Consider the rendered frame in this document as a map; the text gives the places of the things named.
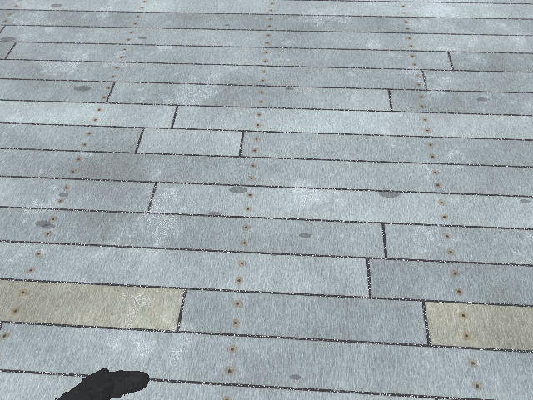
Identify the left robot hand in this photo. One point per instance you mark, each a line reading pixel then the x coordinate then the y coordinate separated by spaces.
pixel 104 385

